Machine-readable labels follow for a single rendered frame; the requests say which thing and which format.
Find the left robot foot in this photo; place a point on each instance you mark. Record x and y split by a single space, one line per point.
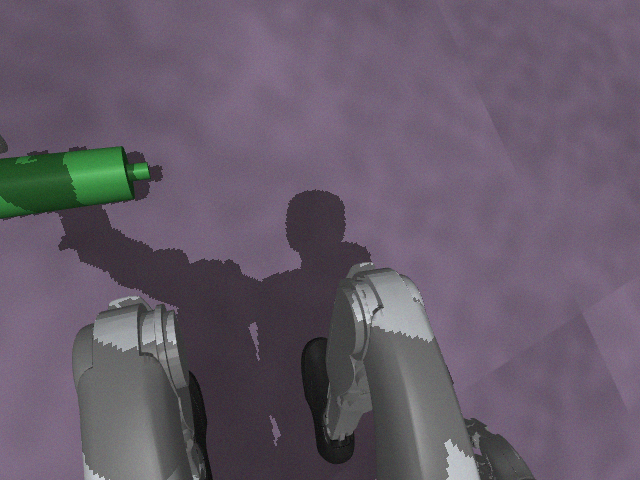
200 426

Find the right robot hand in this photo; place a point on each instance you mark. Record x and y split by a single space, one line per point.
499 460

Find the right robot foot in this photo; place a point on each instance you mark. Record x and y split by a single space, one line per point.
315 383

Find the bottle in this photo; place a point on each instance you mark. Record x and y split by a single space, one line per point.
57 181

